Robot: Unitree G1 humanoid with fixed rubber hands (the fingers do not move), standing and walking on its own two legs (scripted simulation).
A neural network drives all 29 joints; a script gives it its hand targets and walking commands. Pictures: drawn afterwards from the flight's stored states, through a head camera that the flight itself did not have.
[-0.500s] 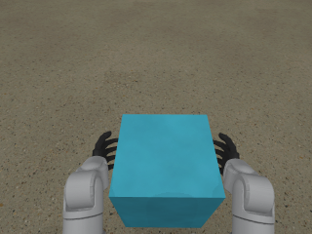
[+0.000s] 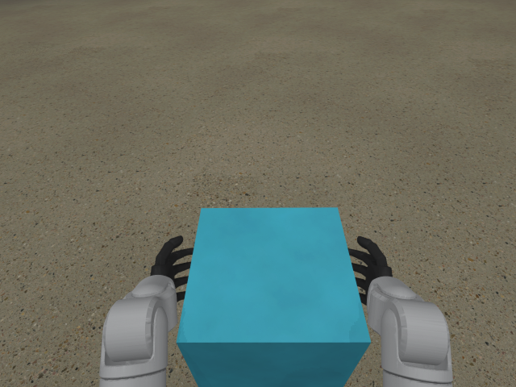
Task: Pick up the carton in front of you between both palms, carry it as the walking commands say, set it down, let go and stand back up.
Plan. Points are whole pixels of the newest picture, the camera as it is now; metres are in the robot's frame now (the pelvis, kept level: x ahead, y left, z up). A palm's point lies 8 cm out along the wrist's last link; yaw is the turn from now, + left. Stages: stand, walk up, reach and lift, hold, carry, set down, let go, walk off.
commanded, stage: carry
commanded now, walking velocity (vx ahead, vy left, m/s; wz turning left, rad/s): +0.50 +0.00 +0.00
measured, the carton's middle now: (269, 307) +0.27 +0.00 +0.01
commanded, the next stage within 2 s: none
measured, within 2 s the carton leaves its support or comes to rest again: neither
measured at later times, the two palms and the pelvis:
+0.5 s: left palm (195, 160) +0.60 +0.17 +0.06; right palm (329, 163) +0.57 -0.12 +0.07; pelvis +0.33 +0.04 +0.00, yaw -3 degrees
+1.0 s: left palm (229, 89) +0.91 +0.13 +0.09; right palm (329, 91) +0.92 -0.17 +0.08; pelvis +0.64 -0.02 +0.00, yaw +0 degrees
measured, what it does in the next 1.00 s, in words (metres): walks ahead: left foot, then right foot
